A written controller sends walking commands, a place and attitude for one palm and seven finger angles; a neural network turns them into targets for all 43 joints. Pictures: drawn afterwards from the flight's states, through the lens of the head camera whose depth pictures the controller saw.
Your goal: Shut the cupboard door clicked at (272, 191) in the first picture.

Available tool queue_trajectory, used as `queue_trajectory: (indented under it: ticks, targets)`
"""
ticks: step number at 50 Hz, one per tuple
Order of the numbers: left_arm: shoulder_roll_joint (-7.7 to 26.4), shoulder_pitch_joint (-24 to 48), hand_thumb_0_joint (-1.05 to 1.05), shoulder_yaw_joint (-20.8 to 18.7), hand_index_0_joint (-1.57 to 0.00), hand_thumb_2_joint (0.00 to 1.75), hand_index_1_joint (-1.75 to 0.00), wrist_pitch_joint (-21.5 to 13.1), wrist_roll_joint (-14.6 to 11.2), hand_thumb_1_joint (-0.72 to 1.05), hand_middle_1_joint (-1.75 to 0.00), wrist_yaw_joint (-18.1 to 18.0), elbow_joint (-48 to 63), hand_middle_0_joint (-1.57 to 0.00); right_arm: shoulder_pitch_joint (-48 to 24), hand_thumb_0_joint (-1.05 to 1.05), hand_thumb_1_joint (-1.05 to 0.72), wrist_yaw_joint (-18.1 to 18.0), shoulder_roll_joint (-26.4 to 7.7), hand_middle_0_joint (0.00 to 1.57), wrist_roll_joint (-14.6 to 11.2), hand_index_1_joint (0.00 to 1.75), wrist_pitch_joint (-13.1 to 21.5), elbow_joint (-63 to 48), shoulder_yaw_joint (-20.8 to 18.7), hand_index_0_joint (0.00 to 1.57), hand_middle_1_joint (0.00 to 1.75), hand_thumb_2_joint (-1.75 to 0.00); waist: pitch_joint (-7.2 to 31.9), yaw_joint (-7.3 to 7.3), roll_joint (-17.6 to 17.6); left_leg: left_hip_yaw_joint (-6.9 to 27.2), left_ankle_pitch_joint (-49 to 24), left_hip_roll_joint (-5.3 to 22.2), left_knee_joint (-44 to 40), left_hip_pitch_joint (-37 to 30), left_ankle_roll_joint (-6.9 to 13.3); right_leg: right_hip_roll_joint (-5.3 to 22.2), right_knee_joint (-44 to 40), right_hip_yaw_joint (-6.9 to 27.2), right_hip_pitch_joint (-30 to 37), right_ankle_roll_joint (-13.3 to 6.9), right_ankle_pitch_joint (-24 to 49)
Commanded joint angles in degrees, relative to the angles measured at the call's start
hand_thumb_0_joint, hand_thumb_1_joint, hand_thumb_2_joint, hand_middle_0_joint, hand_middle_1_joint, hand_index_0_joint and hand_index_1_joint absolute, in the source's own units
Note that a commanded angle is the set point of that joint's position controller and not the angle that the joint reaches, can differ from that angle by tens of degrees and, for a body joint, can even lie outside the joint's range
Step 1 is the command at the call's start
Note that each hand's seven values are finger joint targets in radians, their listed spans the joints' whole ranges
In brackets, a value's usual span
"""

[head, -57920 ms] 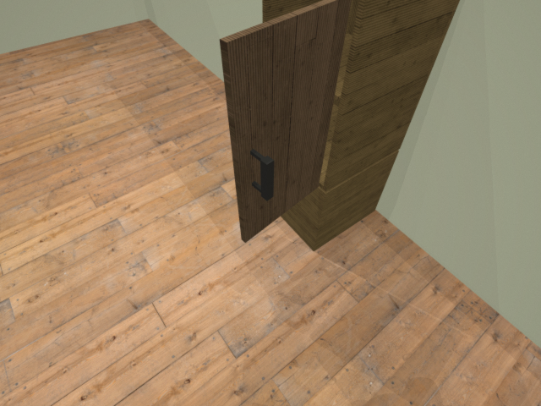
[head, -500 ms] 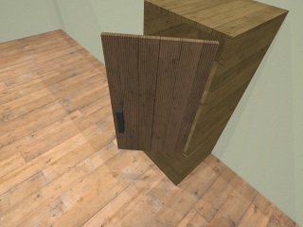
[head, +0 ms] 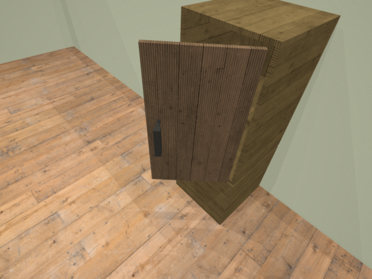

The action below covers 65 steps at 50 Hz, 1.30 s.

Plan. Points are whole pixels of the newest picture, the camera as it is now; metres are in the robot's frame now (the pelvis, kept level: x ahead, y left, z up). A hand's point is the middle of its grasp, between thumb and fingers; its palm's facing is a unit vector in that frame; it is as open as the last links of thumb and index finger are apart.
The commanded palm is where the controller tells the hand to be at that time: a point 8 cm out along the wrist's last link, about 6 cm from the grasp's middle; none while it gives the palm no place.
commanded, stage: come to a stop and stand still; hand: left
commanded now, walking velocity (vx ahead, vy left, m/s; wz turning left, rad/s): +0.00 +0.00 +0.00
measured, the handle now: (158, 138) +0.57 +0.14 -0.06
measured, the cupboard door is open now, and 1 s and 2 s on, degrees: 45 45 45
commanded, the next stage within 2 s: look again from close up in 0.46 s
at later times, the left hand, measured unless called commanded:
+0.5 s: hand out of the picture +0.05 +0.21 -0.16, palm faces -0.08 -0.99 -0.14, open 7.4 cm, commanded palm none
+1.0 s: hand out of the picture +0.07 +0.19 -0.17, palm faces +0.01 -0.98 -0.20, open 7.2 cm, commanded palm none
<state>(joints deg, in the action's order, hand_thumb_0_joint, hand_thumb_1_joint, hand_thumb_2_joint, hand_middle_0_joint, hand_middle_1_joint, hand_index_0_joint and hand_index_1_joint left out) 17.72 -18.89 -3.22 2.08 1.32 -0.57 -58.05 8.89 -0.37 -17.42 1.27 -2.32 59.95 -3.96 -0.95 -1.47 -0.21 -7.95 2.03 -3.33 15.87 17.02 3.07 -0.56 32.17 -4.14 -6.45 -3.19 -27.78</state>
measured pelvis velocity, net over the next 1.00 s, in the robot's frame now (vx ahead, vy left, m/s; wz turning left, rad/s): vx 0.03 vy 0.02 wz -0.02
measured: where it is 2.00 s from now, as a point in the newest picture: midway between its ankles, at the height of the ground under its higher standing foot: outside the picture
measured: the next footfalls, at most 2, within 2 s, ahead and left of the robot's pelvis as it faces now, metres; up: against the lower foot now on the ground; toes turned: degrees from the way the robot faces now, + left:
right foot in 0.02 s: +0.01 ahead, -0.11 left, +0.00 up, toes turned -4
left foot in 0.24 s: +0.01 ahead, +0.14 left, +0.00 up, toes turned +3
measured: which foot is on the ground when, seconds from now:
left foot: down 0.00-0.02, up 0.04-0.22, down 0.24-1.00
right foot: up 0.00-0.00, down 0.02-0.24, up 0.26-0.62, down 0.64-1.00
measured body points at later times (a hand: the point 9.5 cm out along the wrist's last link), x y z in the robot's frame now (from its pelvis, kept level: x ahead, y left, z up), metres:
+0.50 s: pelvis -0.03 +0.05 +0.01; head +0.00 +0.07 +0.46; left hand +0.05 +0.27 -0.15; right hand -0.13 -0.14 -0.13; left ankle -0.04 +0.15 -0.74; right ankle -0.01 -0.10 -0.69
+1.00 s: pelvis +0.03 +0.02 +0.01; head +0.05 +0.02 +0.45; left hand +0.07 +0.25 -0.15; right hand +0.05 -0.22 -0.15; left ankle -0.03 +0.14 -0.74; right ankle -0.02 -0.11 -0.74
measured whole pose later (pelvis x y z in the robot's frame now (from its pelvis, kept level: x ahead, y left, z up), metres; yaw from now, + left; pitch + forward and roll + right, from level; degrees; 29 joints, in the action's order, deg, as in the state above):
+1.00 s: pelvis +0.03 +0.02 +0.01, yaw -1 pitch +1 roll +0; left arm 10.1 -11.4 -0.7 -0.7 0.6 -2.2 -62.4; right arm 11.1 -2.4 -9.3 0.7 0.7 65.7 -1.7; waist -1.4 0.3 -0.7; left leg -2.9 18.1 2.5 24.4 6.7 -1.3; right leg 2.0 24.3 -4.1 -8.4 1.1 -16.3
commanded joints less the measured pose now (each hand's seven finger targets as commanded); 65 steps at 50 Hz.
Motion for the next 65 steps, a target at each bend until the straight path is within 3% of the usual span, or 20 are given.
queue_trajectory:
  ticks: [1,2,4,8,10,11,12,13,14,16,18,25,29,32,34,36,41,47,56,65]
  targets:
    - [13.84,2.58,0.00,-1.77,-0.20,0.90,-0.30,0.74,1.17,0.90,-0.30,-1.49,2.96,-0.20,1.24,0.00,-0.90,-1.04,-9.20,0.20,-0.74,0.30,-1.18,-4.01,-2.99,0.20,0.30,-0.90,-9.29,2.83,-13.69,9.62,20.46,0.84,35.47,0.00,-5.86,21.69,-30.51,22.30,-22.14,-10.21,-11.35]
    - [13.13,14.06,0.00,-2.05,-0.20,0.90,-0.30,-1.28,0.48,0.90,-0.30,-1.69,5.83,-0.20,1.99,0.00,-0.90,-0.34,-12.18,0.20,-0.69,0.30,-1.10,-3.68,-3.75,0.20,0.30,-0.90,-8.43,6.52,-9.33,14.76,17.30,3.52,45.03,-1.55,-3.71,21.41,-30.76,22.87,-30.05,-10.61,-12.80]
    - [12.23,20.92,0.00,-1.47,-0.20,0.90,-0.30,-3.45,0.49,0.90,-0.30,-1.44,7.54,-0.20,6.97,0.00,-0.90,0.32,-10.79,0.20,-0.82,0.30,-0.22,-3.00,-3.19,0.20,0.30,-0.90,-7.03,9.81,-4.43,12.83,15.28,3.89,47.28,-1.75,-3.00,15.23,-25.40,14.06,-28.00,-7.06,-5.47]
    - [5.38,4.09,0.00,0.00,-0.20,0.90,-0.30,-2.23,0.53,0.90,-0.30,-0.76,1.64,-0.20,6.96,0.00,-0.90,0.40,0.91,0.20,-0.23,0.30,1.45,-4.07,0.86,0.20,0.30,-0.90,-4.90,2.06,-7.74,4.72,21.99,4.84,22.79,-0.04,-3.76,14.19,-19.78,13.09,-10.62,-5.73,-3.15]
    - [5.40,2.36,0.00,-0.15,-0.20,0.90,-0.30,-1.16,0.29,0.90,-0.30,-0.16,0.97,-0.20,10.86,0.00,-0.90,0.14,1.52,0.20,0.30,0.30,2.53,-2.67,1.66,0.20,0.30,-0.90,-5.18,2.47,-6.97,2.41,19.12,3.65,8.24,-9.51,-3.30,11.03,-12.87,10.22,-15.00,-2.70,-9.15]
    - [3.28,2.04,0.00,0.32,-0.20,0.90,-0.30,-0.68,0.01,0.90,-0.30,0.21,1.38,-0.20,13.60,0.00,-0.90,-0.20,-0.23,0.20,0.58,0.30,3.03,-1.55,1.79,0.20,0.30,-0.90,-5.31,2.77,0.83,9.05,23.41,6.85,2.06,-12.54,-2.27,7.44,-4.06,7.16,-18.84,-0.19,-8.16]
    - [0.21,1.81,0.00,0.94,-0.20,0.90,-0.30,-0.64,-0.18,0.90,-0.30,0.73,2.99,-0.20,16.01,0.00,-0.90,-0.51,-4.61,0.20,1.20,0.30,3.27,-1.11,0.97,0.20,0.30,-0.90,-5.35,3.49,13.38,25.97,32.26,18.70,-5.57,-12.21,1.69,2.47,9.48,0.48,-24.90,2.99,-4.21]
    - [0.42,5.93,0.00,0.78,-0.20,0.90,-0.30,-0.50,0.11,0.90,-0.30,1.08,5.41,-0.20,16.50,0.00,-0.90,-1.01,-8.49,0.20,1.28,0.30,3.22,-1.69,0.15,0.20,0.30,-0.90,-7.46,4.56,14.34,37.68,38.80,26.02,-11.36,-5.78,6.03,2.29,18.22,2.25,-28.28,3.48,-2.77]
    - [1.91,8.15,0.00,0.22,-0.20,0.90,-0.30,-0.01,0.68,0.90,-0.30,0.77,6.26,-0.20,16.35,0.00,-0.90,-1.48,-8.07,0.20,1.19,0.30,3.41,-0.89,0.14,0.20,0.30,-0.90,-8.08,3.89,13.51,39.96,40.18,26.88,-12.72,-2.21,6.22,3.88,24.78,7.18,-28.70,3.02,-0.15]
    - [0.69,6.32,0.00,-0.12,-0.20,0.90,-0.30,-0.62,0.47,0.90,-0.30,1.27,4.74,-0.20,12.03,0.00,-0.90,-1.85,-4.06,0.20,0.81,0.30,3.98,-1.42,1.02,0.20,0.30,-0.90,-8.31,1.40,2.51,29.84,32.39,21.94,-11.42,-0.45,4.81,4.62,27.10,7.15,-27.07,3.51,7.88]
    - [-1.89,4.85,0.00,0.26,-0.20,0.90,-0.30,-0.68,0.19,0.90,-0.30,1.41,3.94,-0.20,12.32,0.00,-0.90,-2.11,-1.98,0.20,0.59,0.30,4.38,-0.97,1.27,0.20,0.30,-0.90,-5.42,1.40,3.94,21.39,22.52,18.62,-9.08,-3.09,3.78,4.57,23.66,5.07,-24.50,4.51,10.70]
    - [-5.68,12.29,0.00,1.02,-0.20,0.90,-0.30,-0.65,-0.18,0.90,-0.30,1.41,6.36,-0.20,19.31,0.00,-0.90,-2.66,1.12,0.20,1.00,0.30,4.04,2.78,0.77,0.20,0.30,-0.90,-2.74,5.29,9.18,17.77,5.88,18.86,-3.89,-7.43,4.99,3.82,7.53,1.40,-18.85,4.83,7.39]
    - [-5.40,5.26,0.00,0.68,-0.20,0.90,-0.30,-1.86,-0.64,0.90,-0.30,0.45,2.98,-0.20,18.24,0.00,-0.90,-2.48,2.72,0.20,0.23,0.30,3.80,3.81,0.65,0.20,0.30,-0.90,2.45,2.17,5.89,13.40,-1.25,14.35,6.02,-4.53,1.25,2.08,-10.46,-0.30,-0.92,4.10,18.13]
    - [0.08,0.02,0.00,0.01,-0.20,0.90,-0.30,-2.73,-0.61,0.90,-0.30,-0.97,-0.32,-0.20,17.40,0.00,-0.90,-1.91,9.08,0.20,-0.45,0.30,3.82,2.71,2.07,0.20,0.30,-0.90,2.23,0.97,-5.40,3.93,21.64,6.12,15.80,8.92,-4.19,18.58,-11.10,12.66,8.33,-2.99,30.00]
    - [-1.26,3.19,0.00,0.17,-0.20,0.90,-0.30,-3.06,-0.49,0.90,-0.30,-1.33,-0.15,-0.20,16.08,0.00,-0.90,-2.07,8.97,0.20,-0.09,0.30,2.55,3.10,1.89,0.20,0.30,-0.90,1.14,2.14,-12.71,4.76,22.56,6.99,19.07,3.79,-4.38,16.17,-14.01,13.00,0.18,-4.35,26.93]
    - [-4.03,6.50,0.00,0.82,-0.20,0.90,-0.30,-3.32,-0.66,0.90,-0.30,-1.42,0.08,-0.20,17.47,0.00,-0.90,-1.93,8.85,0.20,-0.18,0.30,2.82,4.92,1.93,0.20,0.30,-0.90,-0.20,4.11,-8.28,5.83,9.89,8.29,12.18,-2.53,-4.46,12.52,-10.05,7.77,-3.45,-2.36,33.35]
    - [-4.77,4.73,0.00,1.38,-0.20,0.90,-0.30,-3.15,-1.00,0.90,-0.30,-1.53,-1.77,-0.20,12.74,0.00,-0.90,-2.12,6.29,0.20,-0.37,0.30,3.80,6.33,2.17,0.20,0.30,-0.90,1.69,2.05,5.28,7.28,-16.99,10.87,9.00,-9.07,-3.78,7.58,-6.63,2.67,0.22,2.55,38.81]
    - [-3.71,3.98,0.00,1.86,-0.20,0.90,-0.30,-3.21,-0.67,0.90,-0.30,-1.64,-3.15,-0.20,8.73,0.00,-0.90,-2.10,4.49,0.20,-0.49,0.30,2.98,5.86,2.03,0.20,0.30,-0.90,1.56,2.29,-1.07,6.92,-10.91,10.43,7.31,-11.45,-4.04,8.27,-8.83,3.16,0.69,2.76,42.65]
    - [-2.58,2.39,0.00,2.25,-0.20,0.90,-0.30,-3.12,-0.50,0.90,-0.30,-1.66,-4.42,-0.20,5.82,0.00,-0.90,-1.98,2.76,0.20,-0.62,0.30,2.85,5.18,2.62,0.20,0.30,-0.90,0.67,1.92,0.53,7.05,-10.05,10.33,4.84,-13.17,-3.65,8.05,-11.35,3.32,0.87,3.21,38.09]
    - [-3.96,0.65,0.00,1.71,-0.20,0.90,-0.30,-1.74,0.13,0.90,-0.30,-0.44,-5.11,-0.20,8.26,0.00,-0.90,-1.96,1.73,0.20,0.01,0.30,2.55,5.69,1.81,0.20,0.30,-0.90,-5.93,2.32,3.23,10.41,10.45,12.34,2.01,-8.98,-1.23,5.33,-8.24,-0.60,-6.16,3.43,12.63]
